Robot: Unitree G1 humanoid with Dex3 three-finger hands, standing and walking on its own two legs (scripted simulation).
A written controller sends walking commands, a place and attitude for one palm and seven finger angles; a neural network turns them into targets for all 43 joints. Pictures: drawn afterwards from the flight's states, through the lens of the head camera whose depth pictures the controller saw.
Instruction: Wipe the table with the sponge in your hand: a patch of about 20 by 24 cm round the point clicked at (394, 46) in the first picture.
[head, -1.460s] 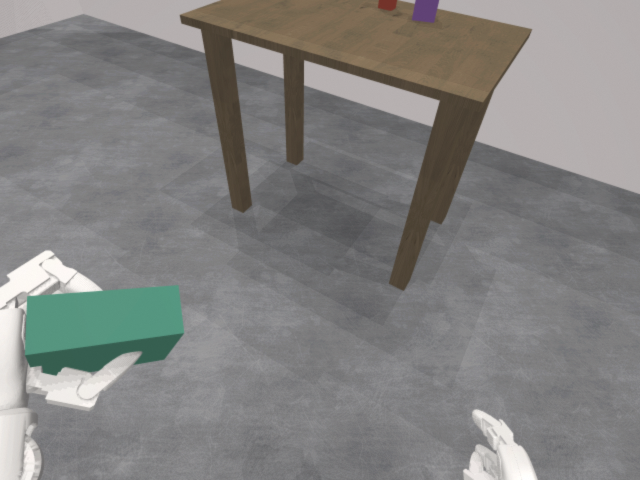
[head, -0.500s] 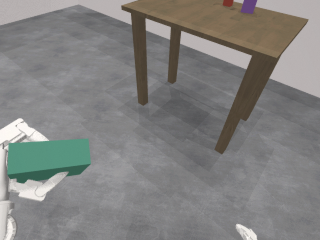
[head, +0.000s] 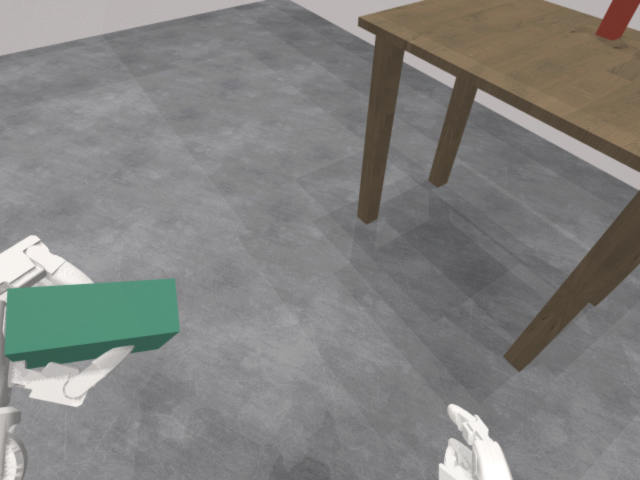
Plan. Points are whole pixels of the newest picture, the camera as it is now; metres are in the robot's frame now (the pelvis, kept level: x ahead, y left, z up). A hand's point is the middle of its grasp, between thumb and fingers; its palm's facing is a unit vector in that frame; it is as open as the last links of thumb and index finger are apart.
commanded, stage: walk to a spot facing it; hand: left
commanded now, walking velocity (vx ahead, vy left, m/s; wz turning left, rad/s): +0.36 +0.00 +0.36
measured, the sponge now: (120, 322) +0.21 +0.21 +0.16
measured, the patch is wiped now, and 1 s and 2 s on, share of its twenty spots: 0.00 0.00 0.00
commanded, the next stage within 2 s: none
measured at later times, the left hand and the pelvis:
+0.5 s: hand (107, 237) +0.30 +0.26 +0.17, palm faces +0.58 -0.71 -0.40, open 9.0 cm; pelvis +0.14 -0.01 -0.02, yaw +10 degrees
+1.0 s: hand (146, 195) +0.38 +0.25 +0.16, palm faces +0.70 -0.60 -0.39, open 9.0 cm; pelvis +0.27 -0.04 -0.01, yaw +23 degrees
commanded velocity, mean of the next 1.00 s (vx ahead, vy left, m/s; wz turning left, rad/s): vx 0.35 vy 0.00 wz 0.42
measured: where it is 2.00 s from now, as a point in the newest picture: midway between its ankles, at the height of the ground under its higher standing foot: (336, 405)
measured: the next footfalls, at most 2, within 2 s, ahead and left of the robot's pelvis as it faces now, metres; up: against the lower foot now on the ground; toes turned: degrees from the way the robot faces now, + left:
right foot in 0.06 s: +0.12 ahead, -0.13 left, +0.00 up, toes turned -8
left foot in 0.48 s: +0.23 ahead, +0.11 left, +0.00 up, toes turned +21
